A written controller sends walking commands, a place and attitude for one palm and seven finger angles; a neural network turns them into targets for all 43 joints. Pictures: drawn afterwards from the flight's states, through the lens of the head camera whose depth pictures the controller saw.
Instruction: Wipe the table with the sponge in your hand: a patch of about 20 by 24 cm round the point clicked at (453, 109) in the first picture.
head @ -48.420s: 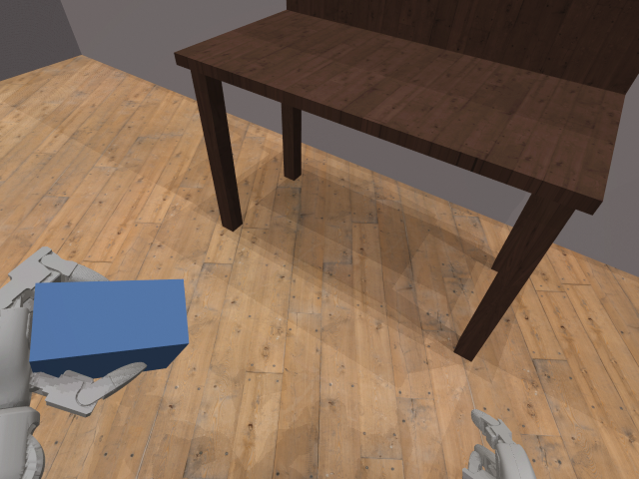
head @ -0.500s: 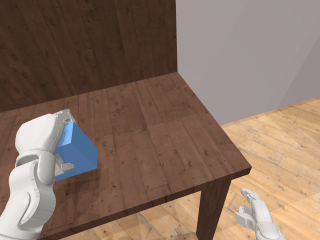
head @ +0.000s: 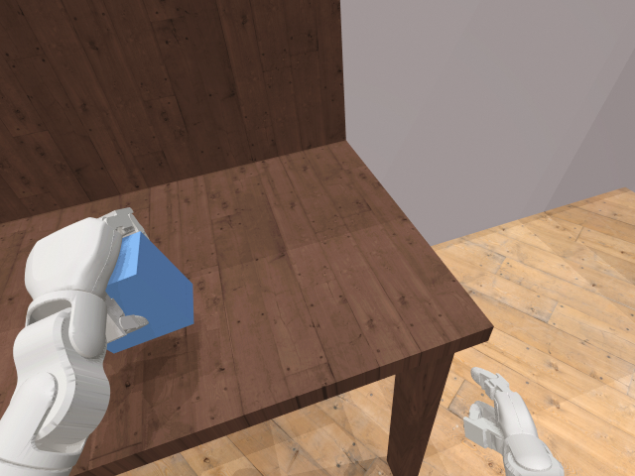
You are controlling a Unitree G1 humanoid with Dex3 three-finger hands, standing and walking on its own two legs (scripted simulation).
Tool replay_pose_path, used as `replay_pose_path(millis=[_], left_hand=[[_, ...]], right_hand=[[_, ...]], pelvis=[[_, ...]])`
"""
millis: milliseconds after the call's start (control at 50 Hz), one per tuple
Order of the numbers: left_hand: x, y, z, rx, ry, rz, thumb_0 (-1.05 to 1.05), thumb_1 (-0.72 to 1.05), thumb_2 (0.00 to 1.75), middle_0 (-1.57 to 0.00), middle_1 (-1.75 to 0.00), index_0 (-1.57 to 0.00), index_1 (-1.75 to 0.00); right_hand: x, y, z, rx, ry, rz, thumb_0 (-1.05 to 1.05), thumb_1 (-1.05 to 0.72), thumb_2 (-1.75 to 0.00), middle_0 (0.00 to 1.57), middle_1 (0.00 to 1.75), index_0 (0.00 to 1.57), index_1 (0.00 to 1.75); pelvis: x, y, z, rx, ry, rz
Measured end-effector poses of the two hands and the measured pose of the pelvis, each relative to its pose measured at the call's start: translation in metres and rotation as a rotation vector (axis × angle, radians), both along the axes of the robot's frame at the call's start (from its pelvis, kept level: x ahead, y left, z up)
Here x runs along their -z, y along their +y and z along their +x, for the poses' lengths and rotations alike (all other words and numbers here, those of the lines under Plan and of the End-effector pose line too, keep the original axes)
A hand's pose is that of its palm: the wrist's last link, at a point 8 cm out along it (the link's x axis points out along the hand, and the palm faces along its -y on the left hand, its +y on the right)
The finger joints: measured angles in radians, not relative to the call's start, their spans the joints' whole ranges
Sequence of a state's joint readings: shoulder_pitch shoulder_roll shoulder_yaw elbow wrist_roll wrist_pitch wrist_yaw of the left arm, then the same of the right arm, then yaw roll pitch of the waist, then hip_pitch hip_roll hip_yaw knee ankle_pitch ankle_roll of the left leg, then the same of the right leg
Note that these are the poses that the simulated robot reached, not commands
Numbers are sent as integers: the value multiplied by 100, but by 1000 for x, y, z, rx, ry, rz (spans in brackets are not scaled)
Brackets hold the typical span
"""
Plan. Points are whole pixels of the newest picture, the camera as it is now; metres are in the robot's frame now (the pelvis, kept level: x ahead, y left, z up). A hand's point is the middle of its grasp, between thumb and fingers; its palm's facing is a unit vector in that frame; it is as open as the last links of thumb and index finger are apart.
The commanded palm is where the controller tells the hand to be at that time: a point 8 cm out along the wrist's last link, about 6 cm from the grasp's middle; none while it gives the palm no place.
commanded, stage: bring the sponge back beside the body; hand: left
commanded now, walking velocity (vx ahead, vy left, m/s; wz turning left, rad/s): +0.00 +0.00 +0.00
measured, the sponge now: (136, 303) +0.25 +0.27 +0.12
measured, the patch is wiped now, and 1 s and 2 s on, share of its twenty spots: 1.00 1.00 1.00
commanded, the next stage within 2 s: step back with the hand held close in 1.46 s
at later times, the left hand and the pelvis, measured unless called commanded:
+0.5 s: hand (109, 299) +0.22 +0.27 +0.17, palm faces +0.22 -0.16 -0.96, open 10.3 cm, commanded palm +0.17 +0.27 +0.24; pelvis +0.00 +0.00 +0.00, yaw +0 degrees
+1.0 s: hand (86, 328) +0.19 +0.28 +0.16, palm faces +0.20 -0.15 -0.97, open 10.3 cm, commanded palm +0.14 +0.28 +0.23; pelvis +0.00 +0.00 +0.00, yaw +0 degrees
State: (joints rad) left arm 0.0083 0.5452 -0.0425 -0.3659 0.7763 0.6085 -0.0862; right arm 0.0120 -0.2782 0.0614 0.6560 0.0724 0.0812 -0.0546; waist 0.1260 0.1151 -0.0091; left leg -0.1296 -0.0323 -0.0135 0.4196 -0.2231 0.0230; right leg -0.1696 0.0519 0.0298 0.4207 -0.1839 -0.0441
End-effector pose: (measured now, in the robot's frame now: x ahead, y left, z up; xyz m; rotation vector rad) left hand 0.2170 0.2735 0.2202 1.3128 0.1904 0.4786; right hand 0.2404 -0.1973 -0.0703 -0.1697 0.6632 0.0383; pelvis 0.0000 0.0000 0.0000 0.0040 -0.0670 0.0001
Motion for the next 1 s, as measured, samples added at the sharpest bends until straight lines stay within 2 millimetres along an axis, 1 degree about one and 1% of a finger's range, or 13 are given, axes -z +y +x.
replay_pose_path(millis=[120, 280, 460, 620, 780, 1000], left_hand=[[-2, -4, -9, 21, -10, 16, 0, -53, 106, -70, -132, -73, -131], [1, 1, -18, -8, 2, 20, 0, -53, 106, -70, -132, -73, -131], [4, -7, -22, 26, 4, 21, 0, -53, 106, -70, -132, -73, -131], [5, 1, -32, -5, 11, 22, 0, -53, 106, -70, -132, -73, -131], [13, 2, -42, -3, 33, 23, 0, -53, 106, -70, -132, -73, -131], [13, 6, -53, 0, 29, 29, 0, -53, 106, -70, -132, -73, -131]], right_hand=[[0, -1, 0, 1, -1, 3, 2, -91, -90, 20, 30, 20, 30], [1, 0, 0, 0, -5, 6, 2, -91, -90, 20, 30, 19, 30], [1, 1, -1, -2, -11, 7, 2, -91, -90, 20, 30, 18, 29], [0, 0, -1, -7, -14, 13, 2, -91, -90, 20, 30, 18, 29], [0, 0, -1, -9, -18, -2, 2, -91, -90, 20, 30, 19, 29], [-3, 3, -3, -6, -24, -1, 2, -91, -90, 20, 30, 18, 29]], pelvis=[[1, -1, 1, 4, -5, 0], [1, -2, -2, -1, -9, -1], [1, -3, -3, -1, -11, 0], [1, -3, -2, 3, -12, -2], [2, -2, -2, -1, -16, -4], [1, 0, -4, 1, -23, -5]])
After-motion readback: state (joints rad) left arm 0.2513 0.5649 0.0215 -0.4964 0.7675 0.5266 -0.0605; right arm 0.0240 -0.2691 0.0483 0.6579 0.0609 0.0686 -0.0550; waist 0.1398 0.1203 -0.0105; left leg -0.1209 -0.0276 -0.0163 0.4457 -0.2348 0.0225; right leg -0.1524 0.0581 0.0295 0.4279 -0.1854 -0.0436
